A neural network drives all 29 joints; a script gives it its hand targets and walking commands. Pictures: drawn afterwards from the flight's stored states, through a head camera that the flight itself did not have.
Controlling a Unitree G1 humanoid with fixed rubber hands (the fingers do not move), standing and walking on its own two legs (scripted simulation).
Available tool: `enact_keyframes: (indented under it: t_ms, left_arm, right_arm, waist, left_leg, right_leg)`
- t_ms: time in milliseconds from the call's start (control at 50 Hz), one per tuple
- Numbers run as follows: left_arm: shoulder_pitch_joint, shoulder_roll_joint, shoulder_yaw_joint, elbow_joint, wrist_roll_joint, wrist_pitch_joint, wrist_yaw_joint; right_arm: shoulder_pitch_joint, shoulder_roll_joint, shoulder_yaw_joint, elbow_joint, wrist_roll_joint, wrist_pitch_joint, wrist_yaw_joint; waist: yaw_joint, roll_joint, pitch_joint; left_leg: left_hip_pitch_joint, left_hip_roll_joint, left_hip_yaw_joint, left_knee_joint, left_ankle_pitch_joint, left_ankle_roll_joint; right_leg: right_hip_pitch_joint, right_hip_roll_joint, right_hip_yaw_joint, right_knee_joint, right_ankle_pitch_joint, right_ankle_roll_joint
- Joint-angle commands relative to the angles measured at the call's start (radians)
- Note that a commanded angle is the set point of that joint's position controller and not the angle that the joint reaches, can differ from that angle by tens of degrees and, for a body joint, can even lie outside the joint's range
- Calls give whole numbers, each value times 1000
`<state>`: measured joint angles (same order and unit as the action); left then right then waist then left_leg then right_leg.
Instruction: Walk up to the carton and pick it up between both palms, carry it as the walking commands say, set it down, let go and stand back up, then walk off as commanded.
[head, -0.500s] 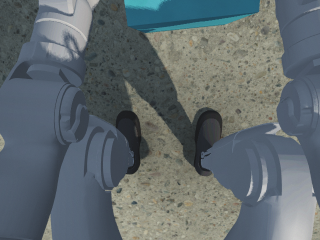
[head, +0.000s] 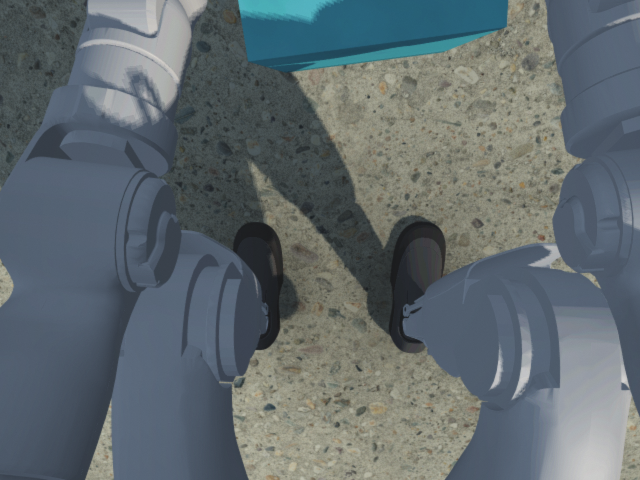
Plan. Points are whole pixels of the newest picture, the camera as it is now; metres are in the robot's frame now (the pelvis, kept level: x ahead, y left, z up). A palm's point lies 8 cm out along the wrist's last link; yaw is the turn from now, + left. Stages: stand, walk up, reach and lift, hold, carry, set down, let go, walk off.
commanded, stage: reach and lift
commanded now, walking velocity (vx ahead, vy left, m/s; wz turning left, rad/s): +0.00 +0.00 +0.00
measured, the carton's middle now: out of the picture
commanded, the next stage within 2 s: none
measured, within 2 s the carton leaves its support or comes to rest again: leaves its support in 0.68 s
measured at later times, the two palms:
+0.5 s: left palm out of the picture +0.57 +0.12 -0.18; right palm out of the picture +0.57 -0.18 -0.18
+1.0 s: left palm out of the picture +0.57 +0.10 -0.12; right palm out of the picture +0.57 -0.19 -0.13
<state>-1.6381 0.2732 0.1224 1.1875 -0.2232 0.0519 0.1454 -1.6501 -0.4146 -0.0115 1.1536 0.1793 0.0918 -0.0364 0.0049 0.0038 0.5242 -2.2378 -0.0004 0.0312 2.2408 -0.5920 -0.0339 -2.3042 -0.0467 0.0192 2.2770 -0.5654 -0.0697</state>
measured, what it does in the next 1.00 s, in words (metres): stands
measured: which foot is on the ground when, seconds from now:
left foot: down 0.00-1.00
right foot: down 0.00-1.00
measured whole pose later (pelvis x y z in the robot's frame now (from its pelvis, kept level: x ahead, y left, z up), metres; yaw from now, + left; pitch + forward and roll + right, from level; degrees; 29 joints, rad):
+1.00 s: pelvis -0.01 +0.01 +0.00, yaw -2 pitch +27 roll +3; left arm -1.59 0.22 0.18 0.99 -0.16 0.29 0.21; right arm -1.66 -0.41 -0.01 1.12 0.18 0.28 -0.09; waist -0.01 0.02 0.53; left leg -2.16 -0.05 0.02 2.27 -0.59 -0.03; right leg -2.20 -0.03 0.04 2.29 -0.56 -0.02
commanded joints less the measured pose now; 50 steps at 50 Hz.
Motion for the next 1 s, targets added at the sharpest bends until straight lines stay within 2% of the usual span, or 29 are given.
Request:
enact_keyframes:
  t_ms: [0,80,160,280,440,500,600,660,700,780,900,980]
  left_arm:
    - [-380,-810,-129,-191,20,48,-236]
    - [-396,-914,-137,-219,24,82,-284]
    - [-378,-971,-143,-232,19,101,-306]
    - [-375,-1009,-155,-240,6,105,-316]
    - [-413,-1024,-169,-260,-19,95,-308]
    - [-456,-1048,-206,-319,-50,92,-296]
    - [-555,-1086,-277,-482,-108,99,-260]
    - [-604,-1092,-280,-546,-122,112,-237]
    - [-622,-1098,-264,-559,-115,124,-226]
    - [-644,-1106,-219,-543,-78,149,-217]
    - [-729,-1151,-198,-622,-58,180,-198]
    - [-721,-1192,-173,-597,-25,207,-197]
  right_arm:
    - [-432,817,186,-71,2,43,239]
    - [-397,930,161,-62,-17,76,295]
    - [-369,967,154,-76,-14,85,322]
    - [-356,998,170,-90,4,85,333]
    - [-392,1014,196,-116,32,76,321]
    - [-442,1026,232,-188,57,73,310]
    - [-553,1034,295,-362,117,75,284]
    - [-609,1042,301,-438,133,86,264]
    - [-643,1048,291,-472,136,93,255]
    - [-656,1070,246,-438,116,116,255]
    - [-724,1081,195,-463,113,142,265]
    - [-733,1096,160,-447,95,156,276]
  waist:
    - [18,-49,-1098]
    - [5,-33,-1032]
    - [-6,-14,-1017]
    - [-2,-14,-1030]
    - [5,-23,-1093]
    - [6,-26,-1246]
    - [0,-39,-1622]
    - [-3,-63,-1795]
    - [6,-73,-1852]
    - [27,-67,-1834]
    - [18,-32,-1955]
    - [8,-10,-1952]
  left_leg:
    - [443,-133,48,-107,284,14]
    - [397,-139,50,-105,249,16]
    - [388,-140,47,-97,255,20]
    - [379,-139,47,-89,277,27]
    - [394,-139,54,-79,310,31]
    - [466,-143,59,-75,366,28]
    - [649,-152,61,-75,490,22]
    - [703,-156,64,-81,517,21]
    - [718,-158,67,-90,514,22]
    - [719,-157,72,-123,448,25]
    - [864,-161,64,-172,445,23]
    - [906,-164,59,-201,421,23]
  right_leg:
    - [754,103,19,-161,362,43]
    - [696,110,10,-160,324,34]
    - [664,112,2,-153,324,27]
    - [663,114,1,-148,346,23]
    - [711,119,3,-147,380,22]
    - [796,123,1,-143,445,25]
    - [978,132,-17,-134,581,37]
    - [1067,136,-29,-138,634,46]
    - [1086,138,-36,-145,630,49]
    - [1045,141,-50,-168,534,50]
    - [980,151,-83,-198,442,41]
    - [916,155,-97,-223,375,36]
